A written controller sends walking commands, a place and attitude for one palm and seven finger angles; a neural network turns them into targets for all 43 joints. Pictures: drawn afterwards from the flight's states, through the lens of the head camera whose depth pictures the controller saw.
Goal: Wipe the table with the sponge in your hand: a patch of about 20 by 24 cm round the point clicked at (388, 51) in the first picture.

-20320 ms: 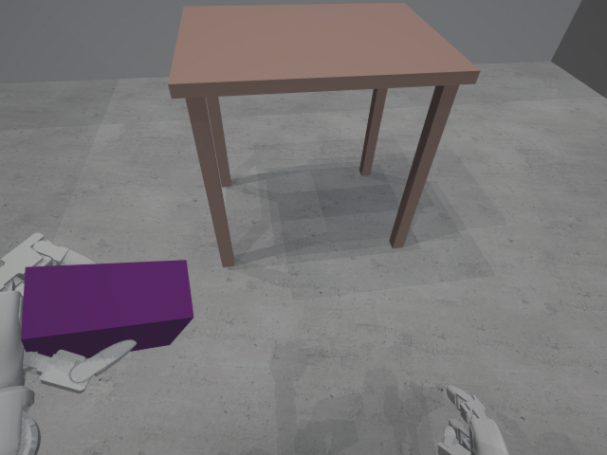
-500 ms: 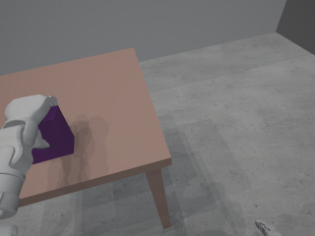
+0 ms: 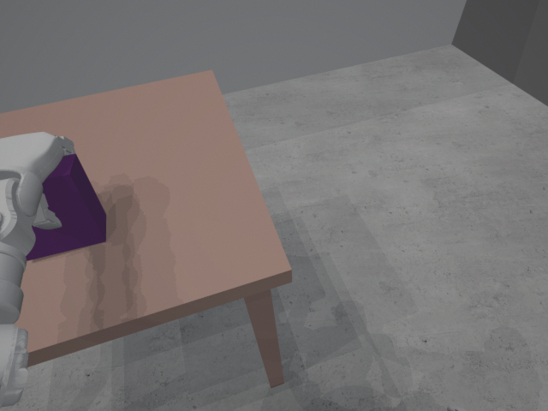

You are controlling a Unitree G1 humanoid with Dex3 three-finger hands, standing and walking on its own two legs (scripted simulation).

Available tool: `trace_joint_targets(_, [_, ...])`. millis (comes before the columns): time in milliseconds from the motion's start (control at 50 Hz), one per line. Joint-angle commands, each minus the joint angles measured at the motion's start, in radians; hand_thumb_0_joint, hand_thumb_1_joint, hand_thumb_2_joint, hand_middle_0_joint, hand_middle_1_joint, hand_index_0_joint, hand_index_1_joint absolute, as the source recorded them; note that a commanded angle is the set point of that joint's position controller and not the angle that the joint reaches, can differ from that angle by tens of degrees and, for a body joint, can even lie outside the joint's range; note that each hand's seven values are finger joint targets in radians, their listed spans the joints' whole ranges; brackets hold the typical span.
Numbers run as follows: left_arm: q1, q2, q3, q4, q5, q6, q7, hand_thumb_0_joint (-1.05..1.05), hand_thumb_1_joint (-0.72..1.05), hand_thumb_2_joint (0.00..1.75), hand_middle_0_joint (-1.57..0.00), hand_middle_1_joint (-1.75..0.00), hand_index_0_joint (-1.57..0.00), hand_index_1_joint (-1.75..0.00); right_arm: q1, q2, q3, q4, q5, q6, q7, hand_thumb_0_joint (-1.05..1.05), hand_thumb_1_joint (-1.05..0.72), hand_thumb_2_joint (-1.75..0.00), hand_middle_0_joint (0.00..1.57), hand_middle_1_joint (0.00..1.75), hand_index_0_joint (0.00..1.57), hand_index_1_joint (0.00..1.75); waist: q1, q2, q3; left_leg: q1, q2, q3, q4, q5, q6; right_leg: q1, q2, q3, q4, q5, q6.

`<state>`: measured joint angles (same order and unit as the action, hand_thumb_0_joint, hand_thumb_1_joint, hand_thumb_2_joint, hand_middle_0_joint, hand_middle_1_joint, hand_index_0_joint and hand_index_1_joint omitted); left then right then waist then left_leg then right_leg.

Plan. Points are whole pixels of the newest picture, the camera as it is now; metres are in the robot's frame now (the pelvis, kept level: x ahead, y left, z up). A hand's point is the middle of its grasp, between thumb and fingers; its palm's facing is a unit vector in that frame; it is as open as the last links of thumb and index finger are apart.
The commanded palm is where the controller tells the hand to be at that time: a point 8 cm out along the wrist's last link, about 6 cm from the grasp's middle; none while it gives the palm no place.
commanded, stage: wipe forward along the first lane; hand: left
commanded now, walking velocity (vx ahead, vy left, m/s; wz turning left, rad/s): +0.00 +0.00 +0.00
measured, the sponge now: (58, 219) +0.36 +0.36 +0.09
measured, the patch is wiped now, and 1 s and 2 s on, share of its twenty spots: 0.25 0.45 0.55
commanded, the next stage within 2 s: slide across to the middle lane in 0.04 s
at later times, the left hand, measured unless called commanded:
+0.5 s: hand (64, 167) +0.41 +0.35 +0.15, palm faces -0.02 +0.04 -1.00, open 10.1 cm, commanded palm +0.40 +0.32 +0.20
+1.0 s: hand (109, 160) +0.43 +0.28 +0.15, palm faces +0.00 +0.01 -1.00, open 10.1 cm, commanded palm +0.40 +0.27 +0.19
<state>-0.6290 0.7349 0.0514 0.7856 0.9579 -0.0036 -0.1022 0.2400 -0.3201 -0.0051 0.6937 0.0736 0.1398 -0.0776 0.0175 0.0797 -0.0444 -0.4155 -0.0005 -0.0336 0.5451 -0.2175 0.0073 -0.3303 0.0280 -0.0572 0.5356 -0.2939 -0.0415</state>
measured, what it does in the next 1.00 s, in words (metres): stands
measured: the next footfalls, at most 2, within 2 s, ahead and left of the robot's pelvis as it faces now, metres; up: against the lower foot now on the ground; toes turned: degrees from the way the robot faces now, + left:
none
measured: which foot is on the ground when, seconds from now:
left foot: down 0.00-1.00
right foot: down 0.00-1.00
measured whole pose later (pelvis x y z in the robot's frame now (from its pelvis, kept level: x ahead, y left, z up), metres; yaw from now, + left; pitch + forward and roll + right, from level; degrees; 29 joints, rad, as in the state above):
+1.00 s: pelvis +0.05 +0.02 +0.01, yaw +0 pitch +3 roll +1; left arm -0.55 0.52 -0.16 0.42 0.94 0.40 -0.07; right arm 0.12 -0.31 0.02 0.68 0.07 0.18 -0.02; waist 0.04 0.09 -0.04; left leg -0.25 -0.04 -0.01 0.43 -0.23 0.02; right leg -0.18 -0.01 -0.03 0.43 -0.31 -0.02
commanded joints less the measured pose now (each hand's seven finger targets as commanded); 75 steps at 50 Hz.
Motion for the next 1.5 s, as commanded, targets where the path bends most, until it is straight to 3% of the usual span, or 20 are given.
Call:
trace_joint_targets(0, [-0.292, 0.258, 0.046, -0.022, 0.027, 0.0, 0.039, 0.0, 0.1, 1.3, -1.2, -1.6, -1.2, -1.6, -0.022, -0.14, -0.046, -0.104, 0.001, -0.024, -0.01, 0.0, -0.9, -0.9, 0.2, 0.3, 0.2, 0.3, -0.035, -0.118, -0.149, 0.043, -0.061, 0.041, -0.054, 0.014, 0.056, 0.045, 0.005, 0.071, -0.119, 0.132, 0.008])
trace_joint_targets(100, [-0.303, 0.293, 0.077, 0.017, 0.035, -0.023, 0.045, 0.0, 0.1, 1.3, -1.2, -1.6, -1.2, -1.6, 0.014, -0.146, -0.055, -0.095, -0.001, -0.019, -0.008, 0.0, -0.9, -0.9, 0.2, 0.3, 0.2, 0.3, -0.035, -0.137, -0.189, 0.048, -0.056, 0.039, -0.043, 0.057, 0.058, 0.054, 0.008, 0.07, -0.105, 0.184, 0.006])
trace_joint_targets(180, [-0.317, 0.206, 0.02, -0.101, 0.016, -0.045, 0.051, 0.0, 0.1, 1.3, -1.2, -1.6, -1.2, -1.6, 0.01, -0.133, -0.063, -0.108, -0.002, -0.016, 0.003, 0.0, -0.9, -0.9, 0.2, 0.3, 0.2, 0.3, -0.034, -0.075, -0.256, 0.137, -0.05, 0.031, -0.046, 0.124, 0.057, 0.051, 0.015, 0.063, -0.097, 0.21, -0.002])
trace_joint_targets(240, [-0.314, 0.166, 0.01, -0.137, -0.016, -0.03, 0.068, 0.0, 0.1, 1.3, -1.2, -1.6, -1.2, -1.6, -0.003, -0.132, -0.066, -0.102, 0.003, -0.013, 0.007, 0.0, -0.9, -0.9, 0.2, 0.3, 0.2, 0.3, -0.041, -0.108, -0.218, 0.164, -0.045, 0.02, -0.059, 0.113, 0.057, 0.028, 0.018, 0.054, -0.114, 0.186, -0.001])
trace_joint_targets(300, [-0.367, 0.118, -0.026, -0.222, -0.048, -0.019, 0.085, 0.0, 0.1, 1.3, -1.2, -1.6, -1.2, -1.6, -0.025, -0.126, -0.065, -0.098, 0.006, -0.02, 0.009, 0.0, -0.9, -0.9, 0.2, 0.3, 0.2, 0.3, -0.045, -0.058, -0.23, 0.225, -0.042, 0.003, -0.083, 0.125, 0.054, 0.019, 0.018, 0.047, -0.119, 0.166, -0.004])
trace_joint_targets(420, [-0.413, 0.029, -0.106, -0.309, -0.054, 0.087, 0.101, 0.0, 0.1, 1.3, -1.2, -1.6, -1.2, -1.6, -0.08, -0.119, -0.051, -0.088, 0.005, -0.027, 0.018, 0.0, -0.9, -0.9, 0.2, 0.3, 0.2, 0.3, -0.045, -0.045, -0.229, 0.294, -0.04, -0.031, -0.123, 0.151, 0.038, 0.026, 0.022, 0.029, -0.13, 0.151, -0.012])
trace_joint_targets(480, [-0.479, 0.029, -0.125, -0.356, -0.036, 0.149, 0.102, 0.0, 0.1, 1.3, -1.2, -1.6, -1.2, -1.6, -0.113, -0.115, -0.041, -0.091, 0.004, -0.027, 0.02, 0.0, -0.9, -0.9, 0.2, 0.3, 0.2, 0.3, -0.039, -0.017, -0.263, 0.321, -0.042, -0.033, -0.139, 0.187, 0.027, 0.063, 0.019, 0.027, -0.132, 0.169, -0.017])
trace_joint_targets(560, [-0.431, 0.071, -0.076, -0.352, -0.019, 0.228, 0.096, 0.0, 0.1, 1.3, -1.2, -1.6, -1.2, -1.6, -0.147, -0.118, -0.029, -0.095, -0.006, -0.012, 0.026, 0.0, -0.9, -0.9, 0.2, 0.3, 0.2, 0.3, -0.012, -0.021, -0.276, 0.319, -0.037, -0.023, -0.149, 0.259, 0.015, 0.122, 0.017, 0.025, -0.142, 0.209, -0.026])
trace_joint_targets(660, [-0.379, 0.041, -0.081, -0.386, -0.006, 0.302, 0.091, 0.0, 0.1, 1.3, -1.2, -1.6, -1.2, -1.6, -0.183, -0.11, -0.015, -0.118, -0.014, 0.005, 0.039, 0.0, -0.9, -0.9, 0.2, 0.3, 0.2, 0.3, 0.008, -0.033, -0.296, 0.331, -0.031, -0.01, -0.147, 0.381, 0.006, 0.176, 0.015, 0.022, -0.134, 0.298, -0.027])
trace_joint_targets(760, [-0.326, 0.03, -0.081, -0.43, 0.001, 0.352, 0.078, 0.0, 0.1, 1.3, -1.2, -1.6, -1.2, -1.6, -0.201, -0.113, -0.014, -0.133, -0.017, 0.01, 0.044, 0.0, -0.9, -0.9, 0.2, 0.3, 0.2, 0.3, 0.013, -0.049, -0.322, 0.35, -0.032, 0.004, -0.132, 0.439, 0.015, 0.209, 0.014, 0.029, -0.129, 0.363, -0.023])
trace_joint_targets(780, [-0.346, -0.019, -0.13, -0.453, -0.003, 0.357, 0.071, 0.0, 0.1, 1.3, -1.2, -1.6, -1.2, -1.6, -0.205, -0.104, -0.01, -0.14, -0.011, 0.009, 0.046, 0.0, -0.9, -0.9, 0.2, 0.3, 0.2, 0.3, -0.003, -0.053, -0.314, 0.356, -0.033, 0.004, -0.127, 0.446, 0.018, 0.202, 0.012, 0.023, -0.122, 0.372, -0.019])
trace_joint_targets(840, [-0.351, -0.057, -0.164, -0.469, -0.012, 0.377, 0.054, 0.0, 0.1, 1.3, -1.2, -1.6, -1.2, -1.6, -0.209, -0.105, -0.013, -0.137, -0.008, 0.008, 0.044, 0.0, -0.9, -0.9, 0.2, 0.3, 0.2, 0.3, -0.016, -0.073, -0.304, 0.368, -0.037, 0.006, -0.115, 0.445, 0.029, 0.19, 0.013, 0.027, -0.121, 0.392, -0.015])
trace_joint_targets(860, [-0.333, -0.016, -0.128, -0.485, -0.015, 0.384, 0.05, 0.0, 0.1, 1.3, -1.2, -1.6, -1.2, -1.6, -0.211, -0.113, -0.015, -0.138, -0.011, 0.011, 0.043, 0.0, -0.9, -0.9, 0.2, 0.3, 0.2, 0.3, -0.005, -0.055, -0.318, 0.369, -0.036, 0.008, -0.117, 0.446, 0.028, 0.204, 0.013, 0.033, -0.123, 0.393, -0.018])
trace_joint_targets(880, [-0.342, -0.058, -0.169, -0.497, -0.014, 0.387, 0.044, 0.0, 0.1, 1.3, -1.2, -1.6, -1.2, -1.6, -0.216, -0.107, -0.014, -0.143, -0.007, 0.008, 0.042, 0.0, -0.9, -0.9, 0.2, 0.3, 0.2, 0.3, -0.016, -0.058, -0.311, 0.37, -0.039, 0.011, -0.112, 0.439, 0.031, 0.196, 0.011, 0.029, -0.116, 0.394, -0.016])
trace_joint_targets(960, [-0.169, -0.051, -0.135, -0.564, -0.032, 0.394, 0.028, 0.0, 0.1, 1.3, -1.2, -1.6, -1.2, -1.6, -0.229, -0.112, -0.013, -0.16, -0.008, 0.009, 0.051, 0.0, -0.9, -0.9, 0.2, 0.3, 0.2, 0.3, 0.013, -0.042, -0.314, 0.365, -0.038, 0.014, -0.096, 0.512, 0.032, 0.231, 0.012, 0.038, -0.101, 0.46, -0.015])
trace_joint_targets(1000, [-0.127, -0.091, -0.159, -0.583, -0.036, 0.401, 0.025, 0.0, 0.1, 1.3, -1.2, -1.6, -1.2, -1.6, -0.237, -0.103, -0.014, -0.168, -0.004, 0.005, 0.055, 0.0, -0.9, -0.9, 0.2, 0.3, 0.2, 0.3, 0.008, -0.097, -0.284, 0.346, -0.039, 0.017, -0.095, 0.479, 0.04, 0.224, 0.012, 0.032, -0.096, 0.456, -0.008])
trace_joint_targets(1060, [-0.055, -0.021, -0.091, -0.616, -0.045, 0.417, 0.031, 0.0, 0.1, 1.3, -1.2, -1.6, -1.2, -1.6, -0.255, -0.113, -0.013, -0.169, -0.008, 0.008, 0.054, 0.0, -0.9, -0.9, 0.2, 0.3, 0.2, 0.3, 0.029, -0.09, -0.283, 0.313, -0.045, 0.035, -0.101, 0.449, 0.038, 0.274, 0.008, 0.048, -0.092, 0.506, -0.007])
trace_joint_targets(1140, [0.028, -0.02, -0.076, -0.617, -0.065, 0.439, 0.027, 0.0, 0.1, 1.3, -1.2, -1.6, -1.2, -1.6, -0.276, -0.106, -0.008, -0.175, -0.003, 0.003, 0.048, 0.0, -0.9, -0.9, 0.2, 0.3, 0.2, 0.3, 0.029, -0.161, -0.226, 0.259, -0.052, 0.056, -0.106, 0.38, 0.043, 0.288, 0.001, 0.05, -0.09, 0.539, 0.008])
trace_joint_targets(1260, [0.058, -0.006, -0.083, -0.612, -0.058, 0.468, 0.015, 0.0, 0.1, 1.3, -1.2, -1.6, -1.2, -1.6, -0.296, -0.112, -0.003, -0.18, -0.003, 0.007, 0.034, 0.0, -0.9, -0.9, 0.2, 0.3, 0.2, 0.3, 0.032, -0.115, -0.21, 0.244, -0.059, 0.069, -0.112, 0.306, 0.041, 0.28, -0.001, 0.075, -0.1, 0.479, 0.011])
trace_joint_targets(1480, [0.24, -0.045, -0.078, -0.676, -0.085, 0.46, 0.004, 0.0, 0.1, 1.3, -1.2, -1.6, -1.2, -1.6, -0.315, -0.101, 0.0, -0.21, 0.0, -0.009, 0.037, 0.0, -0.9, -0.9, 0.2, 0.3, 0.2, 0.3, 0.04, -0.149, -0.182, 0.209, -0.056, 0.081, -0.086, 0.294, 0.038, 0.285, -0.014, 0.091, -0.071, 0.555, 0.029])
